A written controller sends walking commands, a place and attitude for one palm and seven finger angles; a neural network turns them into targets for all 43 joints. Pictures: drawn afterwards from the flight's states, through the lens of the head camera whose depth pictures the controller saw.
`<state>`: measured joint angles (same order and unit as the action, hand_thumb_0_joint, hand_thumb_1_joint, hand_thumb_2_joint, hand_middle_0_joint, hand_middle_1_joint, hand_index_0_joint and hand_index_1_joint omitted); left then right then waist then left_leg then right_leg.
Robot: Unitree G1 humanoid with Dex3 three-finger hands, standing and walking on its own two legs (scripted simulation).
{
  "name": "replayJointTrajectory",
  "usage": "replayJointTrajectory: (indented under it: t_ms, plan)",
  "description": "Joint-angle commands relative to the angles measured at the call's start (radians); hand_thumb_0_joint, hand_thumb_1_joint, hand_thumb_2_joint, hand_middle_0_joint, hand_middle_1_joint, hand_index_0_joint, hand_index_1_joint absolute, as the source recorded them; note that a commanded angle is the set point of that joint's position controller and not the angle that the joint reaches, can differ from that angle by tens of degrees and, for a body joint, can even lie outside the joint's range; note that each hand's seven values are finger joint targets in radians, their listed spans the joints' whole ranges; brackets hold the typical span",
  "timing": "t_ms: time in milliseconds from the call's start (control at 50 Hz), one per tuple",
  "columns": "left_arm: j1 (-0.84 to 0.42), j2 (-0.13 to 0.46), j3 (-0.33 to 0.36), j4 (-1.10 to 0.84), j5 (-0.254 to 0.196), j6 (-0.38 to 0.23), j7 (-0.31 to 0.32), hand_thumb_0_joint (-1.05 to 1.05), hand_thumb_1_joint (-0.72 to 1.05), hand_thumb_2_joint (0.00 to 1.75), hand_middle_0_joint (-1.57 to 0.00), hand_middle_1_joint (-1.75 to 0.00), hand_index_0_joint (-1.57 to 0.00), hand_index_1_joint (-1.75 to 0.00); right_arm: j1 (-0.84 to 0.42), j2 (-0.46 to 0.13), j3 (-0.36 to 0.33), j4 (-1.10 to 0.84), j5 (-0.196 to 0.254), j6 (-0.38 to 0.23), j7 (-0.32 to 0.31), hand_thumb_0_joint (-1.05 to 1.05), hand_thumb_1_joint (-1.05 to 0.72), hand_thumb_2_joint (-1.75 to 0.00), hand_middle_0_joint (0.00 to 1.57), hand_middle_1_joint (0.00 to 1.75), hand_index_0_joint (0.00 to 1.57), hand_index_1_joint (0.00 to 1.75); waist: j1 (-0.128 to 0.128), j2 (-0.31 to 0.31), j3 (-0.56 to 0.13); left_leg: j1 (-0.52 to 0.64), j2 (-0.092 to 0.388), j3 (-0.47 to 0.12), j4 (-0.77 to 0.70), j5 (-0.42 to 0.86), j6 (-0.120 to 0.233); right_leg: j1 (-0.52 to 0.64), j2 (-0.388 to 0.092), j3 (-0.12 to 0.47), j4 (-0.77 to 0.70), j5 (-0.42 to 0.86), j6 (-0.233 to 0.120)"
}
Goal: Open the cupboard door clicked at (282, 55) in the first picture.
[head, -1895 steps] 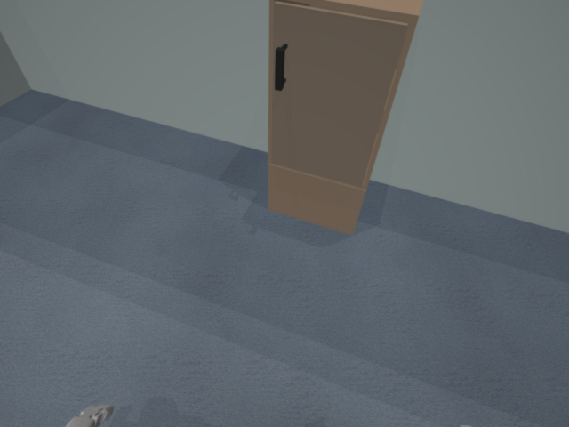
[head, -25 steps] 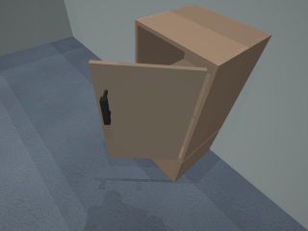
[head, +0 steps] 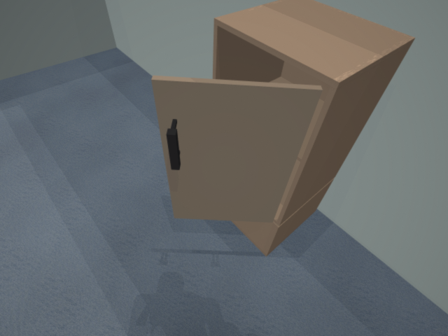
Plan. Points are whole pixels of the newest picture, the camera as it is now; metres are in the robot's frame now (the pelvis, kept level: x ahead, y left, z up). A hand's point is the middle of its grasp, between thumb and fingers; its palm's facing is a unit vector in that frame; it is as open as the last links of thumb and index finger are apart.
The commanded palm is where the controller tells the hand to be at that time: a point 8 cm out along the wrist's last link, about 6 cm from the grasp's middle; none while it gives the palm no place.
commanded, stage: come to a stop and stand still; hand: left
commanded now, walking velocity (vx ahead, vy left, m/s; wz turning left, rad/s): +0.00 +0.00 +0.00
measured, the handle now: (175, 144) +0.56 +0.17 -0.02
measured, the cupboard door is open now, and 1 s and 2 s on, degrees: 47 47 47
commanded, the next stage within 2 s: look again from close up in 0.68 s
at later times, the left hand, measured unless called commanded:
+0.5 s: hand out of the picture -0.09 +0.13 -0.17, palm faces +0.05 -0.99 -0.16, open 7.3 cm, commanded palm none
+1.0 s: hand out of the picture -0.06 +0.15 -0.19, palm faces +0.06 -0.99 -0.15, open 7.3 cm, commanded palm none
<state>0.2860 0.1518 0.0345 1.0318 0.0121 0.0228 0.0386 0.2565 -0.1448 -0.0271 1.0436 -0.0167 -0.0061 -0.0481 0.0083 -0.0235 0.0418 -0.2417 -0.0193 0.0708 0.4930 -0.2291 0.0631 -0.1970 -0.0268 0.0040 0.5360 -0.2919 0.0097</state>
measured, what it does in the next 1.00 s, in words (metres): steps on the spot: right foot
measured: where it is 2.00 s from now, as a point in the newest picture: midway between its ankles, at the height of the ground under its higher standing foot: outside the picture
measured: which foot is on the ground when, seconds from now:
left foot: down 0.00-1.00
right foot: up 0.00-0.00, down 0.02-1.00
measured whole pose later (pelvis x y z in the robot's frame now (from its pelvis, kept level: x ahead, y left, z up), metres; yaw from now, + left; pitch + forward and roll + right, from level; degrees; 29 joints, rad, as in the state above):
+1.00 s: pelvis -0.05 +0.00 -0.01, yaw +2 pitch -3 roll -2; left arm 0.36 0.13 0.01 1.05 0.03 0.00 0.05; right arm 0.34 -0.13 -0.01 1.04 -0.02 0.01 -0.01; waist -0.02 0.00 -0.01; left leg -0.35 -0.01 0.02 0.60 -0.21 0.05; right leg -0.25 -0.01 -0.03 0.57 -0.29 0.01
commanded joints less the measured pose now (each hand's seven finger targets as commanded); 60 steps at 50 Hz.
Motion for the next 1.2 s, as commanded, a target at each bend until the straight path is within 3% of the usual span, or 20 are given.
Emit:
replayJointTrajectory:
  t_ms: [0, 40, 60, 100, 180, 480, 560, 740, 760, 780, 800, 840, 880, 920, 940, 960, 980, 1020, 1060, 1180]
  plan:
    - [0.088, 0.061, -0.004, 0.007, -0.001, -0.031, 0.007, 0.0, 0.9, 0.9, -0.2, -0.3, -0.2, -0.3, 0.051, -0.088, -0.014, -0.016, 0.013, -0.013, 0.007, 0.0, -0.9, -0.9, 0.2, 0.3, 0.2, 0.3, -0.011, 0.051, -0.037, 0.064, 0.135, -0.148, -0.126, 0.244, -0.031, 0.047, -0.081, 0.077, -0.162, 0.273, -0.034]
    - [0.087, 0.07, -0.009, 0.017, 0.004, -0.027, 0.005, 0.0, 0.9, 0.9, -0.2, -0.3, -0.2, -0.3, 0.048, -0.093, -0.013, -0.004, 0.011, -0.01, 0.016, 0.0, -0.9, -0.9, 0.2, 0.3, 0.2, 0.3, -0.014, 0.079, -0.031, 0.072, 0.125, -0.149, -0.173, 0.147, -0.043, 0.024, -0.079, 0.059, -0.155, 0.199, -0.027]
    - [0.074, 0.067, -0.01, 0.023, 0.004, -0.029, 0.003, 0.0, 0.9, 0.9, -0.2, -0.3, -0.2, -0.3, 0.038, -0.1, -0.014, 0.003, 0.009, -0.005, 0.016, 0.0, -0.9, -0.9, 0.2, 0.3, 0.2, 0.3, -0.015, -0.006, -0.022, 0.069, 0.129, -0.142, -0.166, 0.111, -0.044, 0.013, -0.064, 0.062, -0.167, 0.17, -0.023]
    - [0.066, 0.065, -0.016, 0.026, 0.004, -0.029, 0.002, 0.0, 0.9, 0.9, -0.2, -0.3, -0.2, -0.3, 0.035, -0.106, -0.015, 0.013, 0.009, -0.002, 0.02, 0.0, -0.9, -0.9, 0.2, 0.3, 0.2, 0.3, -0.019, -0.029, 0.009, 0.065, 0.121, -0.142, -0.192, 0.012, -0.046, -0.024, -0.07, 0.066, -0.197, 0.084, -0.022]
    - [0.081, 0.071, -0.015, 0.033, 0.009, -0.026, 0.002, 0.0, 0.9, 0.9, -0.2, -0.3, -0.2, -0.3, 0.045, -0.108, -0.013, 0.031, 0.006, 0.01, 0.026, 0.0, -0.9, -0.9, 0.2, 0.3, 0.2, 0.3, -0.016, 0.018, 0.082, 0.01, 0.116, -0.157, -0.241, -0.163, -0.05, -0.082, -0.059, 0.075, -0.233, -0.067, -0.02]
    - [0.169, 0.044, -0.005, 0.049, 0.008, -0.033, 0.006, 0.0, 0.9, 0.9, -0.2, -0.3, -0.2, -0.3, 0.143, -0.056, -0.009, 0.066, 0.0, 0.021, 0.026, 0.0, -0.9, -0.9, 0.2, 0.3, 0.2, 0.3, -0.017, 0.008, 0.097, -0.028, 0.092, -0.137, -0.176, -0.178, -0.052, -0.176, -0.056, 0.109, -0.256, -0.227, -0.035]
    - [0.181, 0.03, -0.003, 0.049, 0.006, -0.035, 0.006, 0.0, 0.9, 0.9, -0.2, -0.3, -0.2, -0.3, 0.164, -0.038, -0.008, 0.07, -0.002, 0.017, 0.023, 0.0, -0.9, -0.9, 0.2, 0.3, 0.2, 0.3, -0.018, 0.018, 0.08, -0.024, 0.091, -0.132, -0.158, -0.147, -0.051, -0.184, -0.058, 0.114, -0.243, -0.212, -0.043]
    - [0.214, 0.012, -0.001, 0.058, 0.01, -0.033, 0.006, 0.0, 0.9, 0.9, -0.2, -0.3, -0.2, -0.3, 0.165, -0.032, -0.012, 0.059, -0.003, 0.015, 0.02, 0.0, -0.9, -0.9, 0.2, 0.3, 0.2, 0.3, -0.007, 0.036, 0.095, -0.078, 0.1, -0.161, -0.183, -0.21, -0.045, -0.174, -0.04, 0.102, -0.211, -0.195, -0.041]
    - [0.249, 0.079, -0.013, 0.069, 0.027, -0.051, 0.032, 0.0, 0.9, 0.9, -0.2, -0.3, -0.2, -0.3, -0.01, -0.074, -0.006, -0.029, -0.003, 0.007, 0.035, 0.0, -0.9, -0.9, 0.2, 0.3, 0.2, 0.3, 0.056, -0.044, 0.152, -0.174, 0.048, -0.051, 0.078, -0.152, -0.094, -0.149, -0.09, 0.136, -0.27, -0.119, -0.045]
    - [0.184, 0.106, -0.013, 0.047, 0.023, -0.072, 0.029, 0.0, 0.9, 0.9, -0.2, -0.3, -0.2, -0.3, 0.018, -0.05, 0.007, -0.06, 0.001, 0.001, 0.045, 0.0, -0.9, -0.9, 0.2, 0.3, 0.2, 0.3, -0.019, -0.115, 0.088, -0.066, 0.055, -0.079, 0.113, -0.107, -0.096, -0.217, -0.197, 0.229, -0.33, -0.118, -0.085]
    - [0.117, 0.103, -0.009, 0.0, 0.019, -0.07, 0.025, 0.0, 0.9, 0.9, -0.2, -0.3, -0.2, -0.3, 0.129, -0.006, 0.007, -0.036, -0.006, -0.002, 0.042, 0.0, -0.9, -0.9, 0.2, 0.3, 0.2, 0.3, -0.054, -0.123, 0.002, -0.011, 0.041, -0.072, 0.125, -0.087, -0.077, -0.183, -0.189, 0.184, -0.298, -0.189, -0.092]
    - [0.089, 0.103, -0.001, -0.018, 0.009, -0.072, 0.024, 0.0, 0.9, 0.9, -0.2, -0.3, -0.2, -0.3, 0.16, -0.023, 0.009, -0.026, 0.0, -0.012, 0.043, 0.0, -0.9, -0.9, 0.2, 0.3, 0.2, 0.3, -0.061, -0.037, -0.079, 0.045, 0.039, -0.073, 0.068, -0.011, -0.073, -0.159, -0.14, 0.115, -0.214, -0.111, -0.091]
    - [0.09, 0.089, -0.003, -0.028, 0.009, -0.062, 0.021, 0.0, 0.9, 0.9, -0.2, -0.3, -0.2, -0.3, 0.151, -0.043, 0.006, -0.041, -0.002, -0.02, 0.036, 0.0, -0.9, -0.9, 0.2, 0.3, 0.2, 0.3, -0.052, 0.068, -0.026, 0.013, 0.066, -0.114, 0.007, -0.016, -0.065, -0.179, -0.09, 0.061, -0.135, -0.104, -0.076]
    - [0.118, 0.063, -0.003, -0.035, 0.011, -0.041, 0.018, 0.0, 0.9, 0.9, -0.2, -0.3, -0.2, -0.3, 0.116, -0.089, -0.003, -0.07, -0.009, -0.009, 0.031, 0.0, -0.9, -0.9, 0.2, 0.3, 0.2, 0.3, -0.031, 0.151, 0.071, -0.156, 0.132, -0.228, -0.137, -0.269, -0.036, -0.16, -0.029, 0.016, -0.079, -0.183, -0.057]
    - [0.144, 0.053, -0.003, -0.035, 0.017, -0.033, 0.016, 0.0, 0.9, 0.9, -0.2, -0.3, -0.2, -0.3, 0.089, -0.116, -0.01, -0.08, -0.01, -0.003, 0.029, 0.0, -0.9, -0.9, 0.2, 0.3, 0.2, 0.3, -0.017, 0.192, 0.103, -0.245, 0.153, -0.286, -0.212, -0.401, -0.019, -0.113, 0.001, -0.019, -0.026, -0.152, -0.044]
    - [0.177, 0.046, -0.002, -0.027, 0.022, -0.028, 0.012, 0.0, 0.9, 0.9, -0.2, -0.3, -0.2, -0.3, 0.058, -0.132, -0.015, -0.093, -0.008, 0.0, 0.029, 0.0, -0.9, -0.9, 0.2, 0.3, 0.2, 0.3, 0.002, 0.192, 0.126, -0.331, 0.171, -0.324, -0.272, -0.494, 0.001, -0.052, 0.017, -0.047, 0.02, -0.103, -0.034]
    - [0.199, 0.044, -0.002, -0.027, 0.027, -0.027, 0.009, 0.0, 0.9, 0.9, -0.2, -0.3, -0.2, -0.3, 0.039, -0.135, -0.017, -0.104, -0.008, 0.0, 0.028, 0.0, -0.9, -0.9, 0.2, 0.3, 0.2, 0.3, 0.02, 0.168, 0.124, -0.373, 0.174, -0.33, -0.283, -0.494, 0.015, -0.002, 0.019, -0.056, 0.04, -0.058, -0.034]
    - [0.211, 0.038, -0.002, -0.029, 0.022, -0.031, 0.005, 0.0, 0.9, 0.9, -0.2, -0.3, -0.2, -0.3, 0.03, -0.139, -0.016, -0.111, -0.008, -0.005, 0.028, 0.0, -0.9, -0.9, 0.2, 0.3, 0.2, 0.3, 0.027, 0.084, 0.093, -0.329, 0.16, -0.305, -0.262, -0.42, 0.01, 0.004, 0.008, -0.033, 0.011, -0.017, -0.039]
    - [0.194, 0.054, -0.003, -0.044, 0.019, -0.036, 0.003, 0.0, 0.9, 0.9, -0.2, -0.3, -0.2, -0.3, 0.041, -0.133, -0.013, -0.108, -0.006, -0.006, 0.03, 0.0, -0.9, -0.9, 0.2, 0.3, 0.2, 0.3, 0.016, 0.051, 0.071, -0.271, 0.141, -0.276, -0.238, -0.379, -0.001, -0.021, -0.01, -0.003, -0.039, -0.041, -0.045]
    - [0.146, 0.098, -0.004, -0.077, 0.017, -0.045, 0.001, 0.0, 0.9, 0.9, -0.2, -0.3, -0.2, -0.3, 0.053, -0.143, -0.01, -0.106, -0.005, -0.014, 0.035, 0.0, -0.9, -0.9, 0.2, 0.3, 0.2, 0.3, -0.013, 0.035, 0.024, -0.129, 0.115, -0.236, -0.187, -0.227, -0.018, -0.087, -0.046, 0.046, -0.114, -0.038, -0.049]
